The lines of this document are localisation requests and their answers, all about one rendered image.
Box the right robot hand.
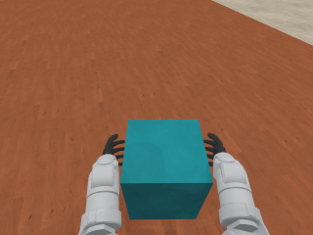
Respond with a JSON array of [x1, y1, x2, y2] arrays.
[[203, 132, 226, 167]]

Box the right robot forearm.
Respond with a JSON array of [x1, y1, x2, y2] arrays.
[[213, 152, 270, 235]]

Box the left robot forearm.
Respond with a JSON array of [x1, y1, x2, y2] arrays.
[[78, 154, 121, 235]]

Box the left robot hand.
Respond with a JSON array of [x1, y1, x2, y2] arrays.
[[102, 133, 125, 166]]

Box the carton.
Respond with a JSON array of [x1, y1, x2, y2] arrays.
[[120, 119, 213, 220]]

